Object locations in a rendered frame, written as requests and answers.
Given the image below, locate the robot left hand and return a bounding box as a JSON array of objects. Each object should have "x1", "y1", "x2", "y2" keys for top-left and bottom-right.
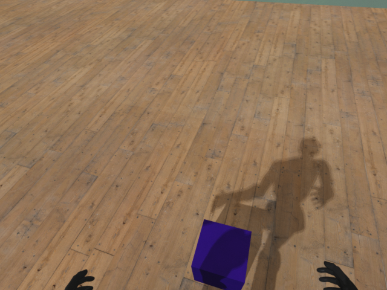
[{"x1": 65, "y1": 269, "x2": 95, "y2": 290}]

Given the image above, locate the carton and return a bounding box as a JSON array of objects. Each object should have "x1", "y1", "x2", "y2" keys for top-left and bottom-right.
[{"x1": 191, "y1": 219, "x2": 252, "y2": 290}]

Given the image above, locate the robot right hand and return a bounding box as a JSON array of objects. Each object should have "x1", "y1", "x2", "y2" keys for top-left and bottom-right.
[{"x1": 317, "y1": 261, "x2": 358, "y2": 290}]

